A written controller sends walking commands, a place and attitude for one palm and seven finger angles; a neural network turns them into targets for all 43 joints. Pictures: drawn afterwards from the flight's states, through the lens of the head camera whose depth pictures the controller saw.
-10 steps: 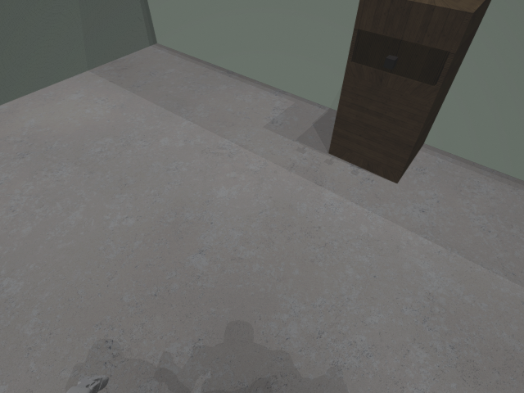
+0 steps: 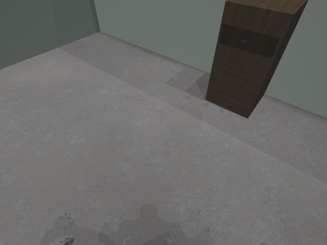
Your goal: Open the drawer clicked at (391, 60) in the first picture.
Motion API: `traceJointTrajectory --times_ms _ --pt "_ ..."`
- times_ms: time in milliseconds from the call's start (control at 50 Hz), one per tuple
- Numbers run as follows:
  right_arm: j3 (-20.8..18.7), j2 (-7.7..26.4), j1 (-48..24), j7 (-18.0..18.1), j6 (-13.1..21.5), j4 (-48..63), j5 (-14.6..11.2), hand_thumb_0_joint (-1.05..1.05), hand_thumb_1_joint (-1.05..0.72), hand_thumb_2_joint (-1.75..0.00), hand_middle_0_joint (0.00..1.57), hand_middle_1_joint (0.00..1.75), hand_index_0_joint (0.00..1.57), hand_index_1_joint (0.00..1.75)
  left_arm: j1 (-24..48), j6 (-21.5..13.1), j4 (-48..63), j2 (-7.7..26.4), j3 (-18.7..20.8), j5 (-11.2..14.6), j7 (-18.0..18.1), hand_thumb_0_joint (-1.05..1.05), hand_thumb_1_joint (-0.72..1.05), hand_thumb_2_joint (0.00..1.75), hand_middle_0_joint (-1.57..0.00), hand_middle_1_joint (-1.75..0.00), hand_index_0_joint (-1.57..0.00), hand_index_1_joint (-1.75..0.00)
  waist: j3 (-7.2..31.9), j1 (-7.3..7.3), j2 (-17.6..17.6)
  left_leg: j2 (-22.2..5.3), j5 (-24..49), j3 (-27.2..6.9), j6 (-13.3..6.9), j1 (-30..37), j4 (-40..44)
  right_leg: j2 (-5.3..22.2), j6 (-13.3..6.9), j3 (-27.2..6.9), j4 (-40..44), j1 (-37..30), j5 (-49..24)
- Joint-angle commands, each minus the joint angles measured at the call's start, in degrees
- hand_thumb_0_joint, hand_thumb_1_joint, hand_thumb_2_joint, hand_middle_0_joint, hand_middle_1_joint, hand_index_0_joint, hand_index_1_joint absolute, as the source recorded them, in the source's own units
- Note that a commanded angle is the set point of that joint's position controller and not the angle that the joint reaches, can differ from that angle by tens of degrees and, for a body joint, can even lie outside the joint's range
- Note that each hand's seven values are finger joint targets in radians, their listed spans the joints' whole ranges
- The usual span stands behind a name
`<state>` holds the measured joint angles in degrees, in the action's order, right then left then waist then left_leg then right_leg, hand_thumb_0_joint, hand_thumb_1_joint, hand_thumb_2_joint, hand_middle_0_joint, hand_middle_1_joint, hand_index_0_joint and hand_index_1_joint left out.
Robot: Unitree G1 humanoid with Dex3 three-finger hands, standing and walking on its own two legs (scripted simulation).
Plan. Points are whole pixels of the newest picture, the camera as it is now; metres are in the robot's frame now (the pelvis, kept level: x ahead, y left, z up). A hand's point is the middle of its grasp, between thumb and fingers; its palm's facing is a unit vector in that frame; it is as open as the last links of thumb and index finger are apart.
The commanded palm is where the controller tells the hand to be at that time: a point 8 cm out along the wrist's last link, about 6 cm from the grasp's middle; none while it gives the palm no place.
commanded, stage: stand and wait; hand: left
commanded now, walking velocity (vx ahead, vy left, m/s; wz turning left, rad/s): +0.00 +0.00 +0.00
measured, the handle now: (244, 43) +1.44 -0.50 -0.12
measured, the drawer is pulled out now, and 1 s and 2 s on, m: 0.00 0.00 0.00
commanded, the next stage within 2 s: look at it before walking up in 0.62 s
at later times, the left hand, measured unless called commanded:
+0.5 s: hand out of the picture +0.05 +0.25 -0.15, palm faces -0.02 -0.94 -0.34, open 7.4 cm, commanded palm none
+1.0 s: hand out of the picture +0.05 +0.25 -0.15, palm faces -0.02 -0.94 -0.34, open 7.4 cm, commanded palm none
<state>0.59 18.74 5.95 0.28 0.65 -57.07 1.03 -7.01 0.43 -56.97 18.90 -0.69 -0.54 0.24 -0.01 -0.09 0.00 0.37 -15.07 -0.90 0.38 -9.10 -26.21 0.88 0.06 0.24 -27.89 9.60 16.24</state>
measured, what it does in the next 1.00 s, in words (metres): stands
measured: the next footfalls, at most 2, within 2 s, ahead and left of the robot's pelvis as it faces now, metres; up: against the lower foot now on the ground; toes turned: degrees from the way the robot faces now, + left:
none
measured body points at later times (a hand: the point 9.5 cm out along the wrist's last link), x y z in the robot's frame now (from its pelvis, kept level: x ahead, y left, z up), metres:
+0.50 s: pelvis -0.02 +0.00 +0.00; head -0.02 +0.00 +0.45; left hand +0.05 +0.30 -0.13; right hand +0.05 -0.30 -0.13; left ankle -0.01 +0.13 -0.74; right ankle -0.01 -0.12 -0.74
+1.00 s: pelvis -0.02 +0.00 +0.01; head -0.02 +0.00 +0.46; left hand +0.06 +0.30 -0.13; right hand +0.05 -0.30 -0.13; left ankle -0.01 +0.13 -0.74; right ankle -0.01 -0.12 -0.74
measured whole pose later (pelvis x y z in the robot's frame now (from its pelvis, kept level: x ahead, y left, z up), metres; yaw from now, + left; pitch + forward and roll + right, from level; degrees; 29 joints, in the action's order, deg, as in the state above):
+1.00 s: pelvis -0.02 +0.00 +0.01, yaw +0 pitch -2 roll +0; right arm 0.4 19.3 7.4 0.0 0.7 -63.6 0.6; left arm -7.7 0.2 -62.3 19.7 -0.2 -0.7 0.0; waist -1.7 -0.2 -0.4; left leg 0.1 -10.6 -1.2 0.5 -8.7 -21.3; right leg 0.6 0.1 0.5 -22.3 8.8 11.5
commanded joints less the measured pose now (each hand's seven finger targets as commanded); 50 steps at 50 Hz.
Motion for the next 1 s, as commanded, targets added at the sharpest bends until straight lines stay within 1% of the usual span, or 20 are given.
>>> traceJointTrajectory --times_ms 0,40,60,160,240,260,280,300,400,480,540,740,820,880,920,980 --pt "-3.2 11.9 -3.1 0.7 1.3 3.4 -0.1 0.0 -0.9 -0.9 0.2 0.3 0.2 0.3 2.6 -1.7 3.6 12.4 2.9 -0.1 0.6 0.0 0.9 0.9 -0.2 -0.3 -0.2 -0.3 2.3 0.14 -0.5 -6.2 14.0 -4.1 -2.5 0.3 4.0 5.8 -2.2 -5.4 5.2 -0.2 -13.9" --pt "-3.2 11.8 -3.2 0.7 1.2 2.9 -0.1 0.0 -0.9 -0.9 0.2 0.3 0.2 0.3 2.7 -1.7 3.1 12.3 3.0 -0.1 0.5 0.0 0.9 0.9 -0.2 -0.3 -0.2 -0.3 1.6 0.04 -0.4 -6.1 12.3 -4.2 -2.4 0.0 4.5 5.8 -2.2 -5.7 6.2 0.1 -12.2" --pt "-3.1 11.8 -3.0 0.6 1.3 2.6 -0.1 0.0 -0.9 -0.9 0.2 0.3 0.2 0.3 2.7 -1.8 2.9 12.3 3.0 -0.1 0.5 0.0 0.9 0.9 -0.2 -0.3 -0.2 -0.3 1.9 0.07 -1.0 -6.1 12.0 -4.3 -2.4 0.1 4.8 5.9 -2.2 -5.8 6.3 -0.2 -12.0" --pt "-3.0 11.9 -3.0 0.6 1.3 1.5 -0.2 0.0 -0.9 -0.9 0.2 0.3 0.2 0.3 2.3 -1.8 1.9 12.3 3.0 0.0 0.4 0.0 0.9 0.9 -0.2 -0.3 -0.2 -0.3 1.9 0.16 0.1 -6.2 10.9 -4.5 -2.3 0.4 5.4 6.0 -2.3 -6.1 7.5 -0.4 -10.6" --pt "-2.9 11.9 -2.5 0.5 1.2 0.4 -0.3 0.0 -0.9 -0.9 0.2 0.3 0.2 0.3 2.0 -1.9 0.9 12.4 2.9 0.0 0.3 0.0 0.9 0.9 -0.2 -0.3 -0.2 -0.3 1.8 0.15 -0.6 -6.2 9.6 -4.8 -2.2 0.1 5.9 6.1 -2.3 -6.5 8.5 -0.5 -8.7" --pt "-2.9 12.1 -2.4 0.5 1.2 0.0 -0.3 0.0 -0.9 -0.9 0.2 0.3 0.2 0.3 2.0 -1.9 0.7 12.5 2.9 0.0 0.3 0.0 0.9 0.9 -0.2 -0.3 -0.2 -0.3 2.0 0.08 -0.1 -6.3 9.3 -4.8 -2.1 0.2 6.1 6.1 -2.3 -6.6 8.7 -0.6 -8.2" --pt "-2.9 12.1 -2.2 0.5 1.2 -0.1 -0.4 0.0 -0.9 -0.9 0.2 0.3 0.2 0.3 2.1 -1.9 0.5 12.6 2.9 0.0 0.4 0.0 0.9 0.9 -0.2 -0.3 -0.2 -0.3 1.6 0.16 -0.7 -6.3 9.1 -5.0 -2.1 -0.1 6.1 6.1 -2.3 -6.4 8.9 -0.6 -7.8" --pt "-2.8 12.1 -2.2 0.5 1.2 -0.5 -0.4 0.0 -0.9 -0.9 0.2 0.3 0.2 0.3 1.9 -1.9 0.2 12.5 2.9 0.0 0.3 0.0 0.9 0.9 -0.2 -0.3 -0.2 -0.3 1.4 0.22 -0.2 -6.3 9.0 -4.9 -2.1 -0.2 6.2 6.2 -2.3 -6.6 9.1 -0.5 -7.5" --pt "-2.7 12.3 -1.6 0.4 1.1 -1.6 -0.4 0.0 -0.9 -0.9 0.2 0.3 0.2 0.3 1.8 -1.8 -0.7 12.7 2.7 0.0 0.3 0.0 0.9 0.9 -0.2 -0.3 -0.2 -0.3 0.2 0.2 -0.2 -6.4 6.8 -5.4 -2.1 -1.0 7.3 6.0 -2.1 -6.5 10.0 0.2 -4.0" --pt "-2.7 12.5 -1.4 0.4 1.2 -2.1 -0.5 0.0 -0.9 -0.9 0.2 0.3 0.2 0.3 1.3 -1.8 -1.2 12.7 2.7 0.0 0.3 0.0 0.9 0.9 -0.2 -0.3 -0.2 -0.3 0.9 0.3 -0.3 -6.5 6.8 -5.5 -2.1 -0.3 7.4 6.1 -2.1 -6.7 10.3 0.1 -3.8" --pt "-2.7 12.4 -1.2 0.3 1.2 -2.5 -0.4 0.0 -0.9 -0.9 0.2 0.3 0.2 0.3 1.5 -1.8 -1.4 12.6 2.7 -0.1 0.2 0.0 0.9 0.9 -0.2 -0.3 -0.2 -0.3 0.0 0.26 -0.4 -6.5 5.8 -5.7 -2.1 -1.0 7.9 6.0 -2.1 -6.8 10.6 0.6 -2.6" --pt "-2.7 12.5 -1.1 0.3 1.4 -2.8 -0.5 0.0 -0.9 -0.9 0.2 0.3 0.2 0.3 1.3 -1.8 -1.6 12.4 2.6 -0.1 0.3 0.0 0.9 0.9 -0.2 -0.3 -0.2 -0.3 0.8 0.25 -0.1 -6.9 7.9 -5.8 -2.1 -0.2 8.3 6.0 -1.9 -6.3 10.0 -0.2 -5.9" --pt "-2.7 12.4 -1.4 0.3 1.3 -2.8 -0.5 0.0 -0.9 -0.9 0.2 0.3 0.2 0.3 1.6 -1.8 -1.6 12.4 2.7 -0.2 0.3 0.0 0.9 0.9 -0.2 -0.3 -0.2 -0.3 -0.5 0.36 0.0 -6.8 6.9 -6.1 -2.1 -1.0 8.8 5.8 -1.8 -6.4 10.3 0.3 -4.9" --pt "-2.8 12.5 -1.2 0.3 1.4 -2.7 -0.5 0.0 -0.9 -0.9 0.2 0.3 0.2 0.3 1.5 -1.8 -1.6 12.4 2.7 -0.2 0.3 0.0 0.9 0.9 -0.2 -0.3 -0.2 -0.3 0.6 0.23 0.4 -6.8 7.8 -6.1 -2.1 -0.3 8.7 5.8 -1.8 -6.2 10.1 -0.2 -5.8" --pt "-2.7 12.5 -1.5 0.3 1.4 -2.8 -0.5 0.0 -0.9 -0.9 0.2 0.3 0.2 0.3 1.6 -1.7 -1.6 12.4 2.6 -0.2 0.3 0.0 0.9 0.9 -0.2 -0.3 -0.2 -0.3 -0.1 0.36 0.5 -6.8 6.5 -6.4 -2.1 -0.9 9.2 5.8 -1.7 -6.1 10.3 -0.1 -4.7" --pt "-2.7 12.7 -1.5 0.3 1.4 -2.7 -0.6 0.0 -0.9 -0.9 0.2 0.3 0.2 0.3 1.4 -1.8 -1.6 12.4 2.7 -0.2 0.3 0.0 0.9 0.9 -0.2 -0.3 -0.2 -0.3 1.1 0.31 0.3 -6.9 8.2 -6.2 -2.1 0.2 8.7 5.8 -1.7 -6.0 10.1 -0.5 -6.2"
